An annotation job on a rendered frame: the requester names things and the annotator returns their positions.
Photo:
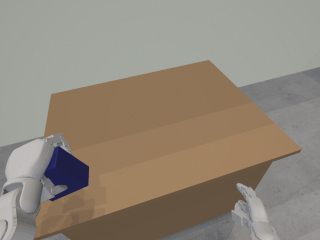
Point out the table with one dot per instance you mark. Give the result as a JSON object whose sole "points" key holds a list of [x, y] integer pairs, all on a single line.
{"points": [[165, 152]]}

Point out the sponge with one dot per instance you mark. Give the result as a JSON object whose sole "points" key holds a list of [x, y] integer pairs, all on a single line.
{"points": [[65, 169]]}

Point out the robot right hand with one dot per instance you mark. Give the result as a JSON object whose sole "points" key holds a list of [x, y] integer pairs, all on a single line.
{"points": [[253, 210]]}

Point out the left robot forearm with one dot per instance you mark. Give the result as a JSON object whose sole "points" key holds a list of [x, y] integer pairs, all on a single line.
{"points": [[20, 203]]}

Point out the right robot forearm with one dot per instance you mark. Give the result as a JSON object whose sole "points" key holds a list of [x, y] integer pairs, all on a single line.
{"points": [[261, 230]]}

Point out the robot left hand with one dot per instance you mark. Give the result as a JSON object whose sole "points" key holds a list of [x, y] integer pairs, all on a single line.
{"points": [[32, 159]]}

